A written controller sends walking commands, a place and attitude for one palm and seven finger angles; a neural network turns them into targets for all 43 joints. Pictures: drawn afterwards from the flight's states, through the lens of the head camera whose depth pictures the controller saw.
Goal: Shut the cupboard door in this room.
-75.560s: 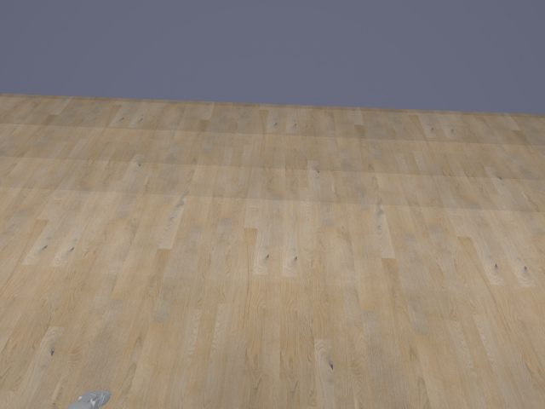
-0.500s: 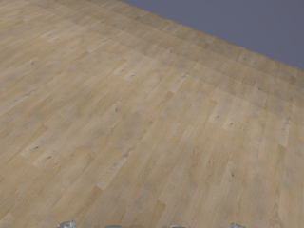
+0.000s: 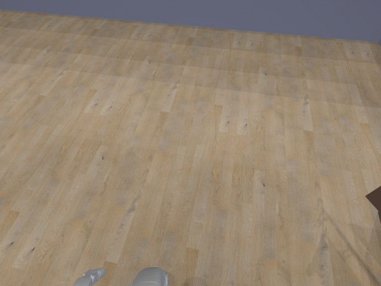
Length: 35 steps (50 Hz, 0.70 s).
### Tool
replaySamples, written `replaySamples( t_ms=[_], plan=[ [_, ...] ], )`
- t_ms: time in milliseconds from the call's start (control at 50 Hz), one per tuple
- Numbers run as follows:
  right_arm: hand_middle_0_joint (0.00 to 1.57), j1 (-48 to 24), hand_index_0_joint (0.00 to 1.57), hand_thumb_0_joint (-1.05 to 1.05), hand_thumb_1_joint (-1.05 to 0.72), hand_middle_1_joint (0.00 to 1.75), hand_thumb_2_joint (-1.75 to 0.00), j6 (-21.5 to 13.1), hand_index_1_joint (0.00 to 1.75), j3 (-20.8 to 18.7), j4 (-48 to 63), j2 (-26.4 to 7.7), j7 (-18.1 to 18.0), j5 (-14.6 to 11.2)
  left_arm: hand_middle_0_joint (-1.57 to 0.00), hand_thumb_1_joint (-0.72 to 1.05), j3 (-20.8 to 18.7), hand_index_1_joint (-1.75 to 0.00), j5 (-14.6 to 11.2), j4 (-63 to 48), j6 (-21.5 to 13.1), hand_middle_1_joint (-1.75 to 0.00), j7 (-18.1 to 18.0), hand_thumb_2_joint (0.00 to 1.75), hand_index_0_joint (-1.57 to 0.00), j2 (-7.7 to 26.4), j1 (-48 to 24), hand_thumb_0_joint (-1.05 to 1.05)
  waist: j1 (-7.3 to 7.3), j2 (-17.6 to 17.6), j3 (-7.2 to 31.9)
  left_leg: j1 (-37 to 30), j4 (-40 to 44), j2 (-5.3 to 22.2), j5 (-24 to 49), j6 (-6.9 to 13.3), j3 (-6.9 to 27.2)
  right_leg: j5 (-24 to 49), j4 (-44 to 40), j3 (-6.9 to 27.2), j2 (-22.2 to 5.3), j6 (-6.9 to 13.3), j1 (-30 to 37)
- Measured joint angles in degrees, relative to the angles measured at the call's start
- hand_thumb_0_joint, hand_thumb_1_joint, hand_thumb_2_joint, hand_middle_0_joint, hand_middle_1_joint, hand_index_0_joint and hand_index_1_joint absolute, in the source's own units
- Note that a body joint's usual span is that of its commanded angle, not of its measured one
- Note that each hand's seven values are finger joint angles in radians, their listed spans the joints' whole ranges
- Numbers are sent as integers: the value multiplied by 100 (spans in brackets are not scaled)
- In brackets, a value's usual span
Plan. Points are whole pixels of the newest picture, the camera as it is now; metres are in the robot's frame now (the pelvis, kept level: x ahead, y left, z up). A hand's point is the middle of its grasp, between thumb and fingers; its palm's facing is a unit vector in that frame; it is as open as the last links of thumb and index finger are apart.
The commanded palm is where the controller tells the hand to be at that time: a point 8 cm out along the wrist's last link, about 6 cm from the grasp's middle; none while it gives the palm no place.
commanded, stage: turn to face it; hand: left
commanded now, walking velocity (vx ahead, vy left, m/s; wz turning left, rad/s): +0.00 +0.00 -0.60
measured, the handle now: out of the picture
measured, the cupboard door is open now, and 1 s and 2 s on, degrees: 34 34 34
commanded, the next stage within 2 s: take the last steps up to it in 1.76 s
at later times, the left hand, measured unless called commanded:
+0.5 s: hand (112, 264) +0.18 +0.21 -0.16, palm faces -0.26 -0.94 -0.20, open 7.4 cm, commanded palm none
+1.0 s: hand (148, 249) +0.22 +0.13 -0.17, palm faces -0.53 -0.83 -0.19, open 7.4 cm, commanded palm none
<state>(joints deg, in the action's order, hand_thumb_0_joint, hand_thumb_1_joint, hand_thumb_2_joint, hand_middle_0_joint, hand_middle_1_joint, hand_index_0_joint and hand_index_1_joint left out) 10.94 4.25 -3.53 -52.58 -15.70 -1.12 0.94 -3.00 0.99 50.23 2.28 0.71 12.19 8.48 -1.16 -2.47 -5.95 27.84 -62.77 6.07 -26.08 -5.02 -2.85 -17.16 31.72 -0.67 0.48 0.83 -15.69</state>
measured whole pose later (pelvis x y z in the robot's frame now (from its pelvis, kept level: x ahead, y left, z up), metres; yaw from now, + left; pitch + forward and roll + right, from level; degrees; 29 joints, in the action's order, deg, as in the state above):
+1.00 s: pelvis +0.04 +0.01 +0.00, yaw -34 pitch +2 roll -1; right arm 8.3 2.4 -2.2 -48.9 -13.6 -1.1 0.4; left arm -3.4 1.1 51.6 3.0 0.9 13.1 10.6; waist 0.4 1.7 -4.2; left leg 20.8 -37.4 2.3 -19.2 -5.0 -1.8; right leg -16.8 31.8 6.3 2.8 -0.5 -17.0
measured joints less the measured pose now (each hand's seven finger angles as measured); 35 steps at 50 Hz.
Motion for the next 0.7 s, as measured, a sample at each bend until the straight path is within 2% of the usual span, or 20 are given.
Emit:
replaySamples(
  t_ms=[100, 160, 200, 220, 260, 320, 380, 460, 560, 580, 620, 640, 660, 700],
  plan=[
    [19, -117, 20, 1, -91, 30, -90, -79, 30, 47, 180, 85, 17, -17, -20, 91, 11, -30, 25, 46, 21, -30, 9, 90, -21, 7, 78, 1, 52, 220, 63, -36, 771, -157, 198, -59, 63, 127, -227, 272, 49, -19, 48],
    [19, -189, 20, 1, -91, 30, -90, -124, 30, 82, 267, 152, 7, -41, -20, 90, -19, -30, 37, 58, 46, -30, 20, 90, -21, 51, 117, 1, 124, 348, 99, -328, 1629, -280, 257, -27, 75, 76, -125, 464, 93, -87, -19],
    [19, -188, 20, 0, -91, 30, -90, -200, 30, 121, 340, 189, -4, -51, -20, 90, -52, -30, 16, 71, 89, -30, 19, 90, -21, 100, 152, 1, 143, 417, 146, -695, 2536, -346, 701, 15, 49, -34, 81, 591, 143, -166, -119],
    [19, -178, 20, 0, -91, 30, -90, -259, 30, 144, 364, 216, -12, -35, -20, 90, -75, -30, -9, 66, 120, -30, 19, 90, -21, 141, 170, 1, 148, 467, 178, -805, 2820, -354, 931, 223, 3, -123, 271, 663, 172, -183, -220],
    [20, -177, 20, 0, -91, 30, -90, -315, 30, 218, 401, 312, -19, 13, -20, 91, -129, -30, -18, 93, 192, -30, 20, 90, -21, 246, 138, 1, 191, 606, 147, -822, 2707, -322, 880, 525, -187, -930, 1247, 633, 186, -193, -570],
    [20, -86, 20, 0, -91, 30, -90, -345, 30, 299, 448, 413, -46, 63, -20, 91, -202, -30, 12, 133, 239, -30, 85, 90, -20, 347, 92, 1, 181, 597, 96, -1024, 2881, -176, 846, 604, -364, -1171, 2864, 341, 154, -294, -1056],
    [20, 17, 20, 0, -91, 30, -90, -340, 30, 321, 415, 469, -59, 68, -20, 91, -252, -30, 1, 101, 250, -30, 147, 90, -20, 391, 64, 1, 199, 531, 60, -1261, 3198, -44, 972, 580, -547, -962, 3399, 103, -19, -397, -1223],
    [20, 136, 21, 0, -91, 30, -90, -331, 30, 280, 313, 482, -37, 66, -20, 91, -269, -30, 1, 58, 292, -30, 184, 90, -20, 385, 6, 1, 159, 403, 38, -1426, 3362, 130, 1003, 530, -796, -876, 2990, -68, -220, -439, -1119],
    [20, 250, 21, 0, -91, 30, -90, -276, 30, 170, 137, 376, 20, 75, -20, 91, -221, -30, 7, 24, 265, -30, 202, 90, -20, 298, -119, 1, 53, 212, 17, -1442, 3142, 369, 833, 390, -1105, -846, 1696, -255, -280, -354, -665],
    [20, 273, 21, 0, -91, 30, -90, -262, 30, 143, 105, 337, 31, 72, -20, 91, -201, -30, 5, 13, 240, -30, 202, 90, -20, 276, -137, 1, 34, 168, 16, -1429, 3031, 427, 764, 345, -1166, -725, 1342, -303, -258, -316, -519],
    [20, 362, 21, 0, -91, 30, -90, -229, 30, 87, 64, 249, 58, 44, -20, 91, -144, -30, 8, -42, 150, -30, 205, 90, -20, 263, -125, 1, 12, 117, 66, -1330, 2647, 538, 544, 233, -1270, -33, 377, -385, -226, -192, -112],
    [20, 374, 21, 0, -91, 30, -90, -191, 30, 56, 35, 188, 66, 23, -20, 91, -126, -30, 22, -47, 69, -30, 182, 90, -20, 242, -126, 1, 18, 80, 82, -1183, 2261, 556, 253, 181, -1187, -47, 249, -362, -191, -35, -64],
    [20, 331, 21, 0, -91, 30, -90, -119, 30, 27, 1, 101, 54, 11, -20, 91, -92, -30, 13, -29, 10, -30, 145, 90, -20, 176, -145, 1, 2, -28, 49, -973, 1742, 509, -130, 141, -894, -157, 385, -346, -126, 26, -124],
    [20, 208, 20, 0, -91, 30, -90, 8, 30, -7, -62, -10, -4, -5, -20, 91, -34, -30, -4, -23, -42, -30, 74, 90, -20, 65, -118, 1, -20, -118, 8, -524, 679, 251, -464, 86, -364, -250, 435, -257, -59, 43, -150]
  ],
)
